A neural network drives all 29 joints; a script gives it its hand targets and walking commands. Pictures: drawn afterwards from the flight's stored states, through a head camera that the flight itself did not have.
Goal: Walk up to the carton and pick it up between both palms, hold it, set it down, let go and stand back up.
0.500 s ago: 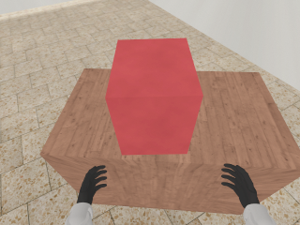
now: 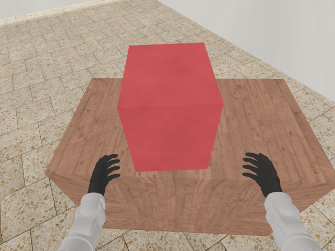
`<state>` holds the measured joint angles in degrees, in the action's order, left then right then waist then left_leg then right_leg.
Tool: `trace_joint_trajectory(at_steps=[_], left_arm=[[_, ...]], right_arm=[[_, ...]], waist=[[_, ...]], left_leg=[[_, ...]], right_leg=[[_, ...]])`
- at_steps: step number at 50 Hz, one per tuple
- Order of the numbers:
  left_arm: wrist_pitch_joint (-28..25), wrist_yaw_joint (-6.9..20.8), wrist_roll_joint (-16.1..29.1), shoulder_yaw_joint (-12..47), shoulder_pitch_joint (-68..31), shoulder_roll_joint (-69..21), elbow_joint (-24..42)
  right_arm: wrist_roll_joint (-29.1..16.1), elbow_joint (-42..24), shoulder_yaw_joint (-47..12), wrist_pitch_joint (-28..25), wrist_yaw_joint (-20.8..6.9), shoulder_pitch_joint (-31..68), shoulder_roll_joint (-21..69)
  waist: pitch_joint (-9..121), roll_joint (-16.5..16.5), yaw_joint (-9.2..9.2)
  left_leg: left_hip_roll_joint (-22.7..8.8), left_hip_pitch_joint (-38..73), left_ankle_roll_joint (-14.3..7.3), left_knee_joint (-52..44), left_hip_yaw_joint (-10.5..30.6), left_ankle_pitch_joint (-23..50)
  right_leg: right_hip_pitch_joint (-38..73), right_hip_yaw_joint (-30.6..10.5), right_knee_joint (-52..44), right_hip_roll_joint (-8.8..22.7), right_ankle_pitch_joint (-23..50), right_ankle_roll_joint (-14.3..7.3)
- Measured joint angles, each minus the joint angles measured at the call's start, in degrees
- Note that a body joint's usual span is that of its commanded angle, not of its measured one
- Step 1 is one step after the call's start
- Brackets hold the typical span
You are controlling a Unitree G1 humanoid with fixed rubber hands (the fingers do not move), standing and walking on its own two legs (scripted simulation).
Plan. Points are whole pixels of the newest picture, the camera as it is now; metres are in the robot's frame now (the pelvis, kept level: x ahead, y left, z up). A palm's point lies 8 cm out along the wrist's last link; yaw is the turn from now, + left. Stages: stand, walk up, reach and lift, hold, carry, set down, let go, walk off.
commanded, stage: reach and lift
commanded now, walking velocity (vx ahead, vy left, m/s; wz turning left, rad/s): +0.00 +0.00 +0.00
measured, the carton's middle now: (169, 108) +0.55 +0.03 +0.02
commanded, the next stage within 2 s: none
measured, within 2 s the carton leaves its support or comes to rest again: neither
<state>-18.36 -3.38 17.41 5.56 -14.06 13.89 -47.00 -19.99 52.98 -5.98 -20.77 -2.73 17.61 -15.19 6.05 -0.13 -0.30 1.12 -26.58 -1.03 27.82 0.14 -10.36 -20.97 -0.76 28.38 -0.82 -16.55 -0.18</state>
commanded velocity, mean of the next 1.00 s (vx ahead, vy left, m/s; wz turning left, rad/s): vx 0.00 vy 0.00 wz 0.00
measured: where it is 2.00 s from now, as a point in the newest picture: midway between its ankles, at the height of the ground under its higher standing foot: outside the picture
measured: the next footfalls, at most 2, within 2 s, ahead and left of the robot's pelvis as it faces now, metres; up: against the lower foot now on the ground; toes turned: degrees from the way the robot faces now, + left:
none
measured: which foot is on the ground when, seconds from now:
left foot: down 0.00-1.00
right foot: down 0.00-1.00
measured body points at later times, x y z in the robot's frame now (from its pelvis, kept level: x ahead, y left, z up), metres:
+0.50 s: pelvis +0.00 +0.01 +0.01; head +0.04 +0.00 +0.46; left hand +0.38 +0.21 +0.04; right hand +0.39 -0.22 +0.04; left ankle +0.03 +0.11 -0.74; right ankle -0.03 -0.12 -0.74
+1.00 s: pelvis +0.01 +0.00 +0.01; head +0.05 -0.01 +0.46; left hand +0.44 +0.22 +0.10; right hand +0.45 -0.21 +0.11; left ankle +0.03 +0.11 -0.74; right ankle -0.03 -0.12 -0.74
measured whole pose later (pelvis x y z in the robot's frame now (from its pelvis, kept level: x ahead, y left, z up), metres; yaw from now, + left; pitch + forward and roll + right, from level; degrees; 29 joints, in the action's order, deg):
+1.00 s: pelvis +0.01 +0.00 +0.01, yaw -2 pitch +14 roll +0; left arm 4.7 -2.2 18.8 0.9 -42.5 19.5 -54.9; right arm -21.5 59.4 -6.3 4.4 0.6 48.4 -18.6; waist 11.3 -0.9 1.9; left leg 0.3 -24.8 -0.6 14.3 -0.8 -3.8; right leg -20.5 -2.7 15.3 -1.5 -9.1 -0.3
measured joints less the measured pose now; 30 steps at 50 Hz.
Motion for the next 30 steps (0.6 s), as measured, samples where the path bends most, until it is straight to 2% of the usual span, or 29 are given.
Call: trace_joint_trajectory(at_steps=[18, 30], left_arm=[[6.41, -0.74, 0.91, -0.14, -10.74, 0.29, -4.29], [11.75, -0.16, 0.06, -2.36, -16.00, 0.94, -4.51]], right_arm=[[-2.30, 4.87, 1.29, 9.44, -1.55, 12.27, -3.10], [-2.24, 4.79, 1.14, 14.40, -0.86, 17.53, -4.08]], waist=[[2.46, -1.04, 1.39], [4.40, -1.25, 1.94]], left_leg=[[-0.33, -0.21, -0.65, -5.05, -0.87, 2.87], [-0.38, 0.48, -0.51, -8.82, -1.21, 4.26]], right_leg=[[0.08, -1.39, -6.91, -0.24, 4.44, 0.79], [0.38, -2.02, -10.47, -0.23, 6.04, 0.73]])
